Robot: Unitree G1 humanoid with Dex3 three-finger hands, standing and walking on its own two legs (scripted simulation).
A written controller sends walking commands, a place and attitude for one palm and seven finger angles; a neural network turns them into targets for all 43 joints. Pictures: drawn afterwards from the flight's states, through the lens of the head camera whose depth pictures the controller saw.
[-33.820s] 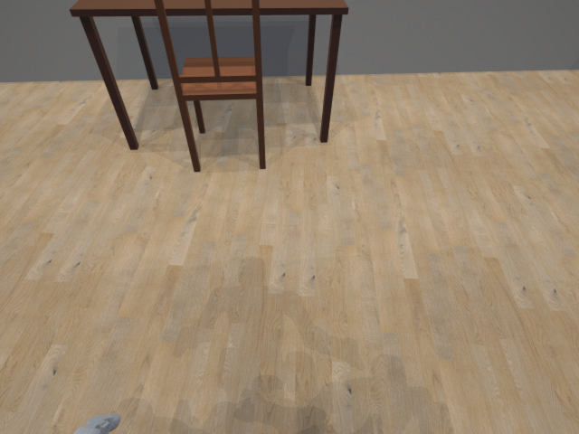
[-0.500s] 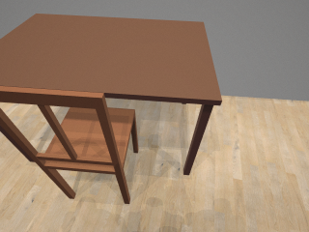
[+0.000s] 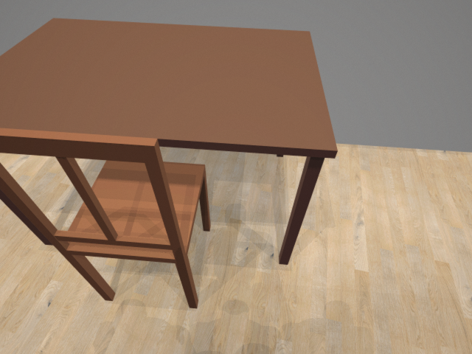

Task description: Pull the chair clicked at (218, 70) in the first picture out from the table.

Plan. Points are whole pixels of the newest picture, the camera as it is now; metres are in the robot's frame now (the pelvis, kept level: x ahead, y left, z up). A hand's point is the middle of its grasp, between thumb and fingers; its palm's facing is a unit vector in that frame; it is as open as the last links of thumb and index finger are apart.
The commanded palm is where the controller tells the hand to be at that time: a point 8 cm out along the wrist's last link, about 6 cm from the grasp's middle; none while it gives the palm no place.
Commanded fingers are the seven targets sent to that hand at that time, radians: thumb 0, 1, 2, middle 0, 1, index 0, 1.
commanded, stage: raise the hand toward the chair's back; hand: left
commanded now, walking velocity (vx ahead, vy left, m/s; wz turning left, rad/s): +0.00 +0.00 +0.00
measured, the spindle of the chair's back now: (92, 202) +0.44 +0.38 -0.08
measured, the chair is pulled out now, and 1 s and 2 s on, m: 0.00 0.00 0.00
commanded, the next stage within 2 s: none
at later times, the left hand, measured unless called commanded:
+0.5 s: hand out of the picture +0.12 +0.19 -0.09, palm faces +0.06 -1.00 -0.01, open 10.0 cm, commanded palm +0.12 +0.23 -0.06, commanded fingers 0.00 0.27 0.63 -0.14 -0.20 -0.14 -0.20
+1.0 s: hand (105, 332) +0.16 +0.23 -0.04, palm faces +0.06 -1.00 -0.05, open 14.4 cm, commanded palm +0.13 +0.27 -0.05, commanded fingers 0.00 -0.31 0.38 -0.08 -0.11 -0.08 -0.11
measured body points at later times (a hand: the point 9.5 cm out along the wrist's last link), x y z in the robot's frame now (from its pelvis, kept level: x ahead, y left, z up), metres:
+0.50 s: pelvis -0.06 +0.02 -0.11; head -0.01 +0.02 +0.34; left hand +0.11 +0.24 -0.09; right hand +0.19 -0.22 -0.14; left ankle +0.01 +0.13 -0.74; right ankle -0.04 -0.06 -0.74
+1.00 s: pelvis -0.07 +0.04 -0.11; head -0.01 +0.06 +0.34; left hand +0.15 +0.28 -0.03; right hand +0.09 -0.21 -0.18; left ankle +0.01 +0.13 -0.74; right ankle -0.04 -0.06 -0.74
